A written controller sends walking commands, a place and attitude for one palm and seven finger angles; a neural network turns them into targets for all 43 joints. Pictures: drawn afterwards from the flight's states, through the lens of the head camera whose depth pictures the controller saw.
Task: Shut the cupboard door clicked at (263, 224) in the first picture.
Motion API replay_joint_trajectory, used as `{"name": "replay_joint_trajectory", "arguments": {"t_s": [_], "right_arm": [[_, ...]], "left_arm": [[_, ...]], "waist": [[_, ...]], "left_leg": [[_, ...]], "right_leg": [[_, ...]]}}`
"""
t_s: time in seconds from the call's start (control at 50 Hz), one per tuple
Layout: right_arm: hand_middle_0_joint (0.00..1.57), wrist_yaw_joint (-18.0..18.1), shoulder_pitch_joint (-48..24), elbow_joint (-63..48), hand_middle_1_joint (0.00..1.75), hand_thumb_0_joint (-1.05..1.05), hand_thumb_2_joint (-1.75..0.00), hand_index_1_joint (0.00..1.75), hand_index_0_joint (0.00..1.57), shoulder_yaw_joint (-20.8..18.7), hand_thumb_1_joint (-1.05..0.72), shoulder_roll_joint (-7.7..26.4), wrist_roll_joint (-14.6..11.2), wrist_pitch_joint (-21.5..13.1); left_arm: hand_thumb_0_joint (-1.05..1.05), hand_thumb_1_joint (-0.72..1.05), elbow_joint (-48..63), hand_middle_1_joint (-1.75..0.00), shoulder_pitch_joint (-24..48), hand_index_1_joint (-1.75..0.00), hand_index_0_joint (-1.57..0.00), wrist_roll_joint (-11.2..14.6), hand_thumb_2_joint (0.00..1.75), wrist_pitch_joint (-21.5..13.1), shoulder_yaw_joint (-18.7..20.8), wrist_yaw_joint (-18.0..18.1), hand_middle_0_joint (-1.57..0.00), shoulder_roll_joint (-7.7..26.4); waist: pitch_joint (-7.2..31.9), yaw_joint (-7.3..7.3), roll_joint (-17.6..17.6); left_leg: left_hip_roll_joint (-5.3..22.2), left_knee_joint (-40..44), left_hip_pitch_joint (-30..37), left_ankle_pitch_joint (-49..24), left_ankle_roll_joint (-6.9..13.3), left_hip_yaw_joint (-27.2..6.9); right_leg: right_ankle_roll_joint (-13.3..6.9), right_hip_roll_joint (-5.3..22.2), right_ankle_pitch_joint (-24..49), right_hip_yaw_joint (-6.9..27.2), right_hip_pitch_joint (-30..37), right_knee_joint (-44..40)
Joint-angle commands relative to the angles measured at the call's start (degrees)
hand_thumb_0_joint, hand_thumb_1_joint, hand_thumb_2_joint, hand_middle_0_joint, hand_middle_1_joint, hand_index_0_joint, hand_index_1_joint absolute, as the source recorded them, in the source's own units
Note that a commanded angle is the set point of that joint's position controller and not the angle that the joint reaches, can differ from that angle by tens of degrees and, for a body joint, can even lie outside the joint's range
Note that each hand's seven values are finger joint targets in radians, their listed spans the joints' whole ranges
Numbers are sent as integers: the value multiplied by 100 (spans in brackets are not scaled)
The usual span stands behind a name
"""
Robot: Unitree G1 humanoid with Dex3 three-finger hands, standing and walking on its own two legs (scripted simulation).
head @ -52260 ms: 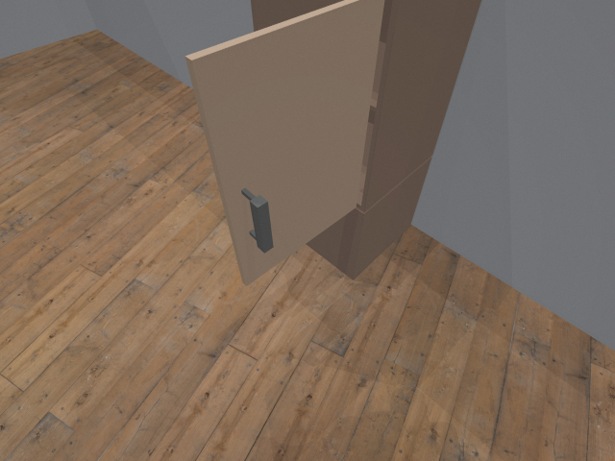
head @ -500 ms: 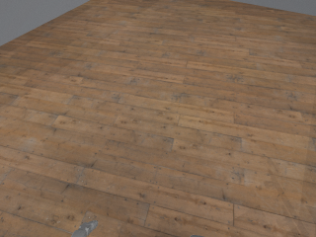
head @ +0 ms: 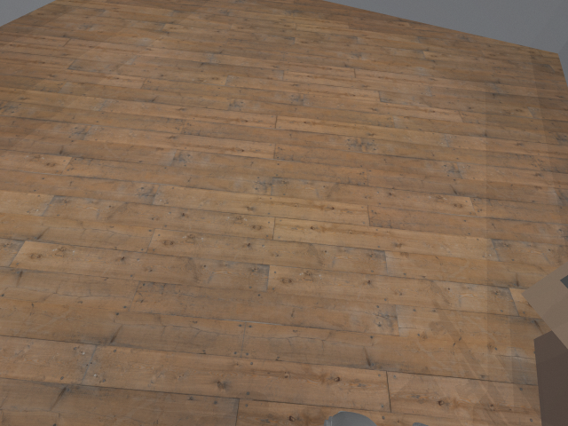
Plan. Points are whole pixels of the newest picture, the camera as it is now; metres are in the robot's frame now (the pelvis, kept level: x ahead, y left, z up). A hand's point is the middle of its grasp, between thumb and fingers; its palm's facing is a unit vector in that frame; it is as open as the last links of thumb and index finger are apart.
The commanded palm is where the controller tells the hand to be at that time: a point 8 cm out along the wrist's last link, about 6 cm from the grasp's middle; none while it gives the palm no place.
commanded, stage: turn to face it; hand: left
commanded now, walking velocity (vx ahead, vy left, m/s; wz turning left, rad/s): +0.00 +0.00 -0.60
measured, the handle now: out of the picture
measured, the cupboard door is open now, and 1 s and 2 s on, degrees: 42 42 42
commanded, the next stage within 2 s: take the last steps up to it in 1.68 s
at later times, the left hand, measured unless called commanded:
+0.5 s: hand (211, 408) +0.16 +0.13 -0.16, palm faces -0.27 -0.93 -0.26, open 7.4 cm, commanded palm none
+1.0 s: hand (222, 359) +0.24 +0.13 -0.16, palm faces -0.53 -0.81 -0.23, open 7.4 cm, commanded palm none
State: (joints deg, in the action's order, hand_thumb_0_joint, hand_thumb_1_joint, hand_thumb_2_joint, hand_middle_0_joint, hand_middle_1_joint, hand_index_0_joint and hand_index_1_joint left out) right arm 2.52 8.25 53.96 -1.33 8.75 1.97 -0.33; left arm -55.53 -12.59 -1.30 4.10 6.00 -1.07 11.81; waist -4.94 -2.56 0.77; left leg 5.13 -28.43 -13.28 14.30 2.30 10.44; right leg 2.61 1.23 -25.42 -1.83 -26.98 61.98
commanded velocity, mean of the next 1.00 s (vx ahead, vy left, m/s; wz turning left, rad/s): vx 0.00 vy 0.00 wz -0.60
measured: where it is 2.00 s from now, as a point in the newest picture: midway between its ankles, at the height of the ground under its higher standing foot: outside the picture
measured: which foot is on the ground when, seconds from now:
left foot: down 0.00-0.26, up 0.28-0.66, down 0.68-1.00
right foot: up 0.00-0.24, down 0.26-0.68, up 0.70-1.00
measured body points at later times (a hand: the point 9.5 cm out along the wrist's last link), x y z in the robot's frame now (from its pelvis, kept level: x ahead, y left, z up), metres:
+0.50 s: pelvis +0.02 -0.04 +0.00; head +0.06 -0.07 +0.44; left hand +0.17 +0.18 -0.14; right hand +0.01 -0.31 -0.15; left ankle +0.05 +0.11 -0.67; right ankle +0.00 -0.14 -0.74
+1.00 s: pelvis +0.03 +0.00 +0.00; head +0.07 -0.02 +0.44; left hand +0.26 +0.17 -0.14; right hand -0.06 -0.25 -0.14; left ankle +0.08 +0.09 -0.74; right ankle -0.06 -0.12 -0.70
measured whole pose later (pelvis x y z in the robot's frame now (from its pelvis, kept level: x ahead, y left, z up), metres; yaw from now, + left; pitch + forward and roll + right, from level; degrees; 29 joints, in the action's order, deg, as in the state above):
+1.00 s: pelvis +0.03 +0.00 +0.00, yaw -35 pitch +0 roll -2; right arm 1.5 12.5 51.6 -2.0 12.3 2.0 0.9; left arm -50.5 -8.6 -1.3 5.3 5.5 -2.4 15.3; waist -5.7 -0.3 -1.1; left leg 8.5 -30.4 -12.4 17.1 -0.3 11.9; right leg 2.8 2.0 -24.7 -2.8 -22.3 49.1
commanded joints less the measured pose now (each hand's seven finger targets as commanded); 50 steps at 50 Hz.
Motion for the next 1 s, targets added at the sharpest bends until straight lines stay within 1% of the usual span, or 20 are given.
{"name": "replay_joint_trajectory", "arguments": {"t_s": [0.0, 0.12, 0.2, 0.22, 0.24, 0.26, 0.28, 0.3, 0.36, 0.52, 0.56, 0.6, 0.62, 0.64, 0.66, 0.68, 0.7, 0.78, 0.92, 0.98], "right_arm": [[20, 26, 501, -226, 30, 0, -90, 30, 20, -321, -90, 1136, -16, -37], [20, -59, 548, -242, 30, 0, -90, 30, 20, -432, -90, 1359, -1, 9], [20, -113, 227, -377, 30, 0, -90, 30, 20, -473, -90, 1492, -50, 52], [20, -160, 250, -516, 30, 0, -90, 30, 20, -419, -90, 1157, -108, 78], [20, -163, -94, -794, 30, 0, -90, 30, 20, -312, -90, 865, -107, 108], [20, -111, -39, -790, 30, 0, -90, 30, 20, -288, -90, 1032, -119, 201], [20, -115, -135, -791, 30, 0, -90, 30, 20, -300, -90, 961, -119, 220], [20, -102, -54, -733, 30, 0, -90, 30, 20, -313, -90, 966, -111, 207], [20, -152, 206, -562, 30, 0, -90, 30, 20, -307, -90, 1009, -88, 228], [20, -128, -82, -753, 30, 0, -90, 30, 20, -281, -90, 906, -139, 178], [20, -96, 75, -744, 30, 0, -90, 30, 20, -271, -90, 900, -173, 130], [20, -63, 501, -599, 30, 0, -90, 30, 20, -268, -90, 938, -192, 75], [20, -48, 724, -528, 30, 0, -90, 30, 20, -302, -90, 1145, -181, 25], [20, -23, 832, -562, 30, 0, -90, 30, 20, -388, -90, 1709, -77, -37], [20, 11, 911, -630, 30, 0, -90, 30, 20, -432, -90, 1982, -39, 1], [20, 13, 757, -728, 30, 0, -90, 30, 20, -381, -90, 1867, 4, 21], [20, 25, 450, -750, 30, 0, -90, 30, 20, -314, -90, 1579, 18, -20], [20, 40, 311, -810, 30, 0, -90, 30, 20, -282, -90, 1427, 1, -11], [20, -44, 697, -546, 30, 0, -90, 30, 20, -388, -90, 1551, -14, 30], [20, -84, 640, -519, 30, 0, -90, 30, 20, -443, -90, 1683, -17, 49]], "left_arm": [[0, 90, 601, -30, 153, -30, -20, -9, 90, -57, 51, -39, -20, 265], [0, 90, 870, -30, 438, -30, -20, -28, 90, -97, 6, -61, -20, 326], [0, 90, 767, -30, -206, -30, -20, -34, 90, -178, 63, -39, -20, 639], [0, 90, 697, -30, -563, -30, -20, -89, 90, -261, 146, 22, -20, 1212], [0, 90, 628, -30, -781, -30, -20, -55, 90, -300, 220, 94, -20, 1691], [0, 90, 635, -30, -792, -30, -20, 3, 90, -288, 203, 153, -20, 1743], [0, 90, 758, -30, -445, -30, -20, -4, 90, -278, 187, 198, -20, 1513], [0, 90, 859, -30, -84, -30, -20, -5, 90, -285, 167, 230, -20, 1381], [0, 90, 1052, -30, 330, -30, -20, 15, 90, -310, 52, 224, -20, 1116], [0, 90, 904, -30, -16, -30, -20, -46, 90, -289, 116, 167, -20, 1274], [0, 90, 943, -30, 117, -30, -20, -43, 90, -257, 144, 164, -20, 1297], [0, 90, 956, -30, 345, -30, -20, 1, 90, -217, 128, 156, -20, 1221], [0, 90, 1010, -30, 385, -30, -20, 37, 90, -189, 87, 152, -20, 1000], [0, 90, 1132, -30, 252, -30, -20, 108, 90, -154, 15, 99, -20, 640], [0, 90, 1207, -30, 400, -30, -20, 59, 90, -147, -6, 69, -20, 709], [0, 90, 1221, -30, 449, -30, -20, 15, 90, -155, 39, 34, -20, 818], [0, 90, 1077, -30, 327, -30, -20, -42, 90, -125, 90, -2, -20, 833], [0, 90, 968, -30, 305, -30, -20, 19, 90, -45, 40, -102, -20, 662], [0, 90, 1096, -30, 700, -30, -20, 12, 90, -73, -53, -150, -20, 539], [0, 90, 1060, -30, 573, -30, -20, 21, 90, -107, -62, -129, -20, 569]], "waist": [[483, 319, -1026], [565, 414, -1257], [777, -21, -737], [983, -203, 785], [742, -351, 1905], [803, -303, 1564], [532, -152, 1206], [587, 16, 1427], [879, 266, 907], [789, 76, 768], [853, 159, 905], [938, 404, 790], [1023, 489, 208], [1000, 504, -1483], [855, 578, -1905], [694, 515, -1296], [619, 309, -1226], [635, 246, -1004], [666, 492, -1399], [728, 429, -1330]], "left_leg": [[1505, 1018, 827, -2221, 526, -686], [1699, 640, 794, -2381, 503, -384], [1438, -571, 76, -1667, -45, 98], [802, -1819, -789, -251, -417, 476], [-48, -3133, -2032, 2401, -640, 135], [47, -3907, -2126, 2290, -583, -697], [133, -4142, -2451, 1848, -568, -985], [147, -4196, -2592, 1485, -625, -1065], [90, -3778, -1895, 730, -746, -979], [-248, -2017, -1423, 1018, -738, -905], [-327, -1283, -948, 972, -681, -917], [-407, -95, 27, 119, -637, -883], [-19, 694, 796, -207, -558, -1188], [1383, 1324, 1354, -344, -90, -2636], [2288, 1409, 1013, -936, 486, -3285], [2289, 1317, 459, -1151, 762, -3051], [1893, 1243, 438, -1786, 665, -2577], [1360, 797, 806, -2652, 510, -1307], [1461, 560, 979, -2606, 459, -691], [1600, 286, 768, -2540, 367, -590]], "right_leg": [[87, 215, 280, -77, -407, -299], [-50, 93, 238, -401, 306, -1593], [-291, 70, 1610, -380, 1798, -3320], [-639, 1042, 2657, 954, 2561, -4066], [-1342, 2088, 4690, 2534, 2642, -4206], [-1677, 2261, 4373, 2523, 2365, -4271], [-1618, 1936, 3747, 2267, 2213, -4316], [-1498, 1679, 3552, 2204, 2284, -4260], [-1223, 1164, 3523, 1381, 1911, -4115], [-1389, 1137, 3258, 2082, 1922, -4065], [-1333, 1098, 3372, 2241, 1688, -3886], [-982, 820, 3006, 2209, 1131, -3574], [-680, 418, 2200, 1890, 518, -3180], [-299, -431, 310, 1098, -514, -2094], [-107, -461, -1083, 495, -705, -733], [-97, -208, -918, 649, -512, 47], [-31, -177, -517, 614, -610, 429], [106, -34, -76, 243, -579, 432], [25, -19, 51, -290, 119, -1348], [-121, -91, 240, -401, 707, -2128]]}}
